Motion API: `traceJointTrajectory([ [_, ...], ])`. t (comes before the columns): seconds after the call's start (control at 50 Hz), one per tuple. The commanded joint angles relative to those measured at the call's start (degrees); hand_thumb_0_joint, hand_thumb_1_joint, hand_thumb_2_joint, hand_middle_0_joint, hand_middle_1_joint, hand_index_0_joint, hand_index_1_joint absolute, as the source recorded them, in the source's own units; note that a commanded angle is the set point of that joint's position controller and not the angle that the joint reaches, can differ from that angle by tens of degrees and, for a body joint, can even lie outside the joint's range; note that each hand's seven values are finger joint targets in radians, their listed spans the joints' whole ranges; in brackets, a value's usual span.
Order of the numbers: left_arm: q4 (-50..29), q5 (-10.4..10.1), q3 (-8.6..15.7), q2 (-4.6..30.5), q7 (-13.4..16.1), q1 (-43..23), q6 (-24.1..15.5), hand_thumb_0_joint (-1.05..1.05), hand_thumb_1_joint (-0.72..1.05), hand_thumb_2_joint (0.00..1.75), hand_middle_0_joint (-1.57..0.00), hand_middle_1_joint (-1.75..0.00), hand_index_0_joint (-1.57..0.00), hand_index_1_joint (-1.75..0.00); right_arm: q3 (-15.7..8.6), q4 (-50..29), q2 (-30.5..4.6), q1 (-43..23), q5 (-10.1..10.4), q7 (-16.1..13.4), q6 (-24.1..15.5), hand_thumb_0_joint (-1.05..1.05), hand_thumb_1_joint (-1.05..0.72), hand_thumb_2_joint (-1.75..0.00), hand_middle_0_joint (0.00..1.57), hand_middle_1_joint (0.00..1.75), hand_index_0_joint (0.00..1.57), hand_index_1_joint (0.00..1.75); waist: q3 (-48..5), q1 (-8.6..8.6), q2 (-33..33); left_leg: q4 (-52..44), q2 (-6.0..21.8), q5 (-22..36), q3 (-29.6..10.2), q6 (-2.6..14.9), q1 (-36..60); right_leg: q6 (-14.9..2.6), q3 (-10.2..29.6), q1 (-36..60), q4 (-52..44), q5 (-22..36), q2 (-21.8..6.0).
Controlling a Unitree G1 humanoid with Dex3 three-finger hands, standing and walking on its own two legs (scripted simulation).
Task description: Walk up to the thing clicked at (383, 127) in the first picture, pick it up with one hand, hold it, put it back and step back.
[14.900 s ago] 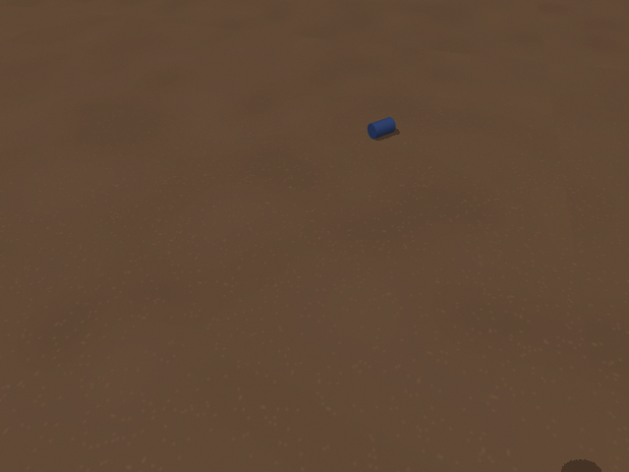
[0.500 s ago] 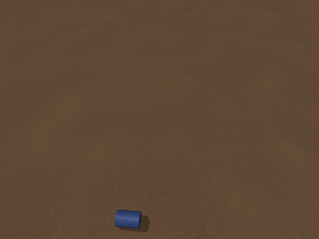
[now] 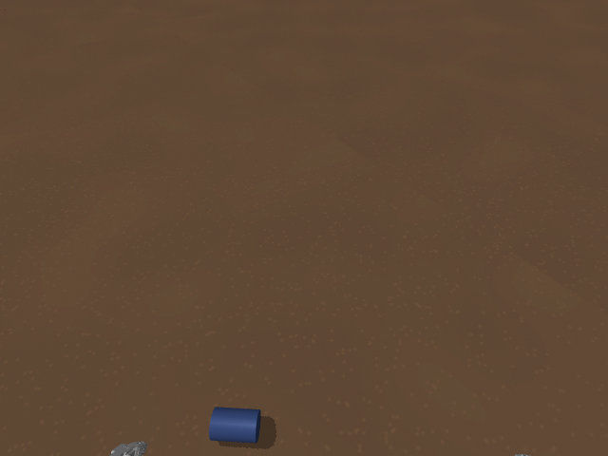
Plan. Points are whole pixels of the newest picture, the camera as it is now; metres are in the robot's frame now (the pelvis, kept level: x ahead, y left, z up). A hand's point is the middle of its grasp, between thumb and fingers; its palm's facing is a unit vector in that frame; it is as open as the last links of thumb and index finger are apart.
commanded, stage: walk up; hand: left
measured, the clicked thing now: (235, 424) +0.37 +0.24 -0.73
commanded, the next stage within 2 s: none
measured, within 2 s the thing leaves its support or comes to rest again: neither
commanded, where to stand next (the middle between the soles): +0.04 +0.01 m, yaw -1 degrees
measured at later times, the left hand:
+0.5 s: hand out of the picture +0.00 +0.29 -0.16, palm faces -0.05 -0.93 -0.36, open 7.4 cm
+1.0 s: hand out of the picture -0.03 +0.31 -0.17, palm faces -0.02 -0.92 -0.38, open 7.4 cm
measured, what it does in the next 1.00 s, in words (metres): steps on the spot: right foot, then left foot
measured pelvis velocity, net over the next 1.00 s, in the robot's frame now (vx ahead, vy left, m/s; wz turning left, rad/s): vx -0.05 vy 0.03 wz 0.00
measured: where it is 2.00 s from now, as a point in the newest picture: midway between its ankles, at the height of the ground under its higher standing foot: outside the picture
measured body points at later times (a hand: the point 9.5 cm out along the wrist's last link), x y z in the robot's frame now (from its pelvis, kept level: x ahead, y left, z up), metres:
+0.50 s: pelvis -0.10 +0.02 -0.01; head -0.05 +0.03 +0.43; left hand +0.00 +0.34 -0.14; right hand -0.03 -0.31 -0.13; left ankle -0.03 +0.13 -0.74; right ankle -0.10 -0.12 -0.69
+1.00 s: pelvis -0.05 +0.03 -0.02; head -0.02 +0.04 +0.42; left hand -0.03 +0.36 -0.14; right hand +0.02 -0.30 -0.12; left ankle +0.04 +0.14 -0.74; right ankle -0.13 -0.11 -0.71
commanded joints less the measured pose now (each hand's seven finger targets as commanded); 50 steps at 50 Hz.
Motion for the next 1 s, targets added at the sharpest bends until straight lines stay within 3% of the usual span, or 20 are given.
traceJointTrajectory([
  [0.0,-1.53,0.05,3.05,13.0,0.58,-2.36,-1.03,0.0,0.9,0.9,-0.2,-0.3,-0.2,-0.3,-2.47,-1.76,-12.18,-1.35,-0.42,-0.92,-1.03,0.0,-0.9,-0.9,0.2,0.3,0.2,0.3,-4.98,0.49,-0.24,-6.26,5.97,10.02,-3.89,3.01,-1.37,-3.03,6.57,4.87,-5.82,13.74,-6.64],
  [0.06,-1.42,-0.51,4.4,15.79,0.87,-4.52,-0.05,0.0,0.9,0.9,-0.2,-0.3,-0.2,-0.3,-2.79,-0.73,-13.99,-4.3,0.08,-1.28,0.41,0.0,-0.9,-0.9,0.2,0.3,0.2,0.3,3.13,1.44,-0.78,-2.7,5.85,20.66,-4.64,3.29,-5.29,-2.47,6.56,-0.29,-2.85,28.59,-7.29],
  [0.12,-2.42,-0.71,4.9,16.03,1.31,-1.98,0.7,0.0,0.9,0.9,-0.2,-0.3,-0.2,-0.3,-3.17,-1.83,-13.03,-2.69,1.11,-1.51,1.17,0.0,-0.9,-0.9,0.2,0.3,0.2,0.3,-6.88,1.3,-2.17,3.69,4.55,24.46,-2.69,3.47,-1.02,-4.5,5.61,3.68,-0.62,36.92,-8.25],
  [0.24,-6.61,0.51,5.34,17.61,1.32,-5.9,2.86,0.0,0.9,0.9,-0.2,-0.3,-0.2,-0.3,-4.46,-2.97,-11.96,1.42,0.06,-1.37,3.11,0.0,-0.9,-0.9,0.2,0.3,0.2,0.3,-9.4,-0.11,-7.49,12.95,-0.3,2.17,-3.48,4.47,-3.11,-9.54,12.98,-4.52,-2.44,19.13,-13.28],
  [0.28,-7.97,0.55,5.41,16.6,1.03,-7.1,3.5,0.0,0.9,0.9,-0.2,-0.3,-0.2,-0.3,-5.32,-3.12,-13.47,3.61,-0.47,-1.22,3.06,0.0,-0.9,-0.9,0.2,0.3,0.2,0.3,-8.2,-1.42,-3.94,6.32,4.39,0.7,-8.73,7.37,-4.09,-7.06,9.75,-9.3,5.02,7.06,-9.11],
  [0.32,-7.95,0.83,5.45,13.34,1.23,-5.33,4.33,0.0,0.9,0.9,-0.2,-0.3,-0.2,-0.3,-7.02,-5.0,-19.74,0.02,-1.52,-0.83,2.51,0.0,-0.9,-0.9,0.2,0.3,0.2,0.3,-6.4,-1.27,12.29,-10.49,21.19,8.54,-24.9,15.66,-11.75,-1.42,1.42,-9.61,28.36,-19.35,3.35],
  [0.34,-7.74,1.18,6.09,14.49,1.45,-2.92,4.8,0.0,0.9,0.9,-0.2,-0.3,-0.2,-0.3,-7.61,-6.47,-21.08,-1.52,-1.97,-1.0,2.14,0.0,-0.9,-0.9,0.2,0.3,0.2,0.3,-5.44,-0.37,11.36,-11.36,24.92,10.16,-28.26,19.14,-13.7,-0.95,5.82,-10.0,37.53,-21.03,2.54],
  [0.46,-6.72,1.71,7.38,16.1,-2.18,8.78,2.34,0.0,0.9,0.9,-0.2,-0.3,-0.2,-0.3,-8.06,-8.92,-19.45,0.34,-3.65,-0.07,0.12,0.0,-0.9,-0.9,0.2,0.3,0.2,0.3,-8.67,1.14,11.29,-9.74,14.6,-25.79,-16.91,11.72,-3.53,-0.04,-1.78,-8.77,21.96,-22.24,0.12],
  [0.54,-3.9,2.09,8.16,14.55,-1.74,18.7,0.2,0.0,0.9,0.9,-0.2,-0.3,-0.2,-0.3,-8.52,-11.17,-18.04,-0.18,-4.65,1.33,2.76,0.0,-0.9,-0.9,0.2,0.3,0.2,0.3,0.55,5.4,6.94,-0.32,7.92,-24.63,-6.41,8.67,-19.05,-1.37,-9.97,12.1,-6.21,-11.92,2.45],
  [0.56,-2.49,2.66,8.9,16.58,-0.77,24.6,-0.45,0.0,0.9,0.9,-0.2,-0.3,-0.2,-0.3,-7.22,-12.28,-13.4,-0.78,-4.03,1.3,3.19,0.0,-0.9,-0.9,0.2,0.3,0.2,0.3,2.34,8.17,-3.32,14.12,2.99,-24.55,-1.16,4.89,-28.53,-2.81,-3.31,20.49,-15.31,-12.19,-0.12],
  [0.58,-5.05,3.59,9.48,20.06,0.01,22.92,-1.29,0.0,0.9,0.9,-0.2,-0.3,-0.2,-0.3,-5.25,-13.87,-8.17,-0.57,-2.59,1.4,3.1,0.0,-0.9,-0.9,0.2,0.3,0.2,0.3,6.19,7.46,-15.18,34.85,-4.22,-21.26,-0.69,1.84,-41.74,-5.99,23.36,17.02,-18.48,-30.0,-13.81],
  [0.6,-8.24,3.29,9.62,23.37,0.57,16.75,-1.66,0.0,0.9,0.9,-0.2,-0.3,-0.2,-0.3,-6.13,-15.38,-11.55,-2.52,-1.89,1.04,2.77,0.0,-0.9,-0.9,0.2,0.3,0.2,0.3,12.01,6.31,-6.79,33.6,-2.53,-13.0,-12.65,1.25,-42.63,-12.15,36.67,3.42,-25.88,-44.32,-24.78],
  [0.66,-10.5,2.11,8.76,20.45,0.68,9.08,-4.0,0.0,0.9,0.9,-0.2,-0.3,-0.2,-0.3,-7.81,-11.38,-15.68,5.82,-0.46,2.26,1.28,0.0,-0.9,-0.9,0.2,0.3,0.2,0.3,9.97,-0.34,-1.06,34.2,-0.85,-0.59,-13.31,0.92,-33.91,-8.78,18.42,4.34,-22.02,-28.28,-16.36],
  [0.82,-12.33,2.26,8.6,19.15,-0.42,15.46,-3.82,0.0,0.9,0.9,-0.2,-0.3,-0.2,-0.3,-6.97,-13.96,-13.43,4.0,-1.01,3.62,-0.2,0.0,-0.9,-0.9,0.2,0.3,0.2,0.3,7.54,3.69,-9.39,13.56,1.28,0.64,-3.26,1.0,-20.35,-10.13,2.05,2.38,-14.93,-12.4,-12.82],
  [0.88,-13.3,1.49,7.32,17.39,-0.6,15.06,-1.37,0.0,0.9,0.9,-0.2,-0.3,-0.2,-0.3,-7.34,-10.08,-12.91,12.45,-0.9,0.78,-1.78,0.0,-0.9,-0.9,0.2,0.3,0.2,0.3,2.71,-0.08,-5.17,5.37,-3.21,9.25,3.07,1.72,-1.55,-8.61,-3.52,-5.15,2.54,10.58,-10.91],
  [0.9,-13.33,1.3,6.37,14.57,-0.57,17.67,-0.86,0.0,0.9,0.9,-0.2,-0.3,-0.2,-0.3,-8.15,-8.91,-14.32,17.79,-1.06,-0.56,-2.4,0.0,-0.9,-0.9,0.2,0.3,0.2,0.3,-1.79,-2.27,1.59,3.26,-3.1,10.99,1.81,2.48,6.07,-6.29,-5.96,-6.69,16.2,13.57,-7.83],
  [0.92,-14.12,1.19,5.64,11.58,-0.57,19.92,-0.4,0.0,0.9,0.9,-0.2,-0.3,-0.2,-0.3,-9.25,-8.89,-18.67,23.1,-1.68,-1.41,-2.95,0.0,-0.9,-0.9,0.2,0.3,0.2,0.3,-5.48,-3.92,9.83,0.38,6.42,8.03,-13.11,6.12,12.03,-3.26,-6.79,-14.1,30.21,-1.01,-3.39],
  [0.94,-15.18,0.87,6.09,12.27,-0.31,21.27,0.07,0.0,0.9,0.9,-0.2,-0.3,-0.2,-0.3,-9.94,-11.05,-24.5,24.0,-1.77,-1.96,-3.33,0.0,-0.9,-0.9,0.2,0.3,0.2,0.3,-8.64,-3.13,12.9,-6.29,21.87,5.06,-43.03,14.16,11.07,-1.77,0.31,-20.89,39.22,-20.01,2.93],
  [0.96,-14.13,1.1,7.16,18.36,0.36,18.24,0.97,0.0,0.9,0.9,-0.2,-0.3,-0.2,-0.3,-10.49,-11.41,-25.41,21.17,0.28,-1.94,-3.23,0.0,-0.9,-0.9,0.2,0.3,0.2,0.3,-7.96,-3.07,3.71,-7.83,23.83,0.96,-44.46,17.95,2.32,-2.68,7.17,-16.9,43.66,-21.08,-1.3],
  [0.98,-14.0,0.77,7.07,18.75,0.3,18.12,1.36,0.0,0.9,0.9,-0.2,-0.3,-0.2,-0.3,-9.61,-12.15,-22.64,17.05,0.24,-2.21,-3.16,0.0,-0.9,-0.9,0.2,0.3,0.2,0.3,-3.93,-0.69,0.63,-6.89,20.66,0.82,-35.23,15.47,-1.65,-2.72,8.2,-16.86,44.18,-17.72,-2.94],
])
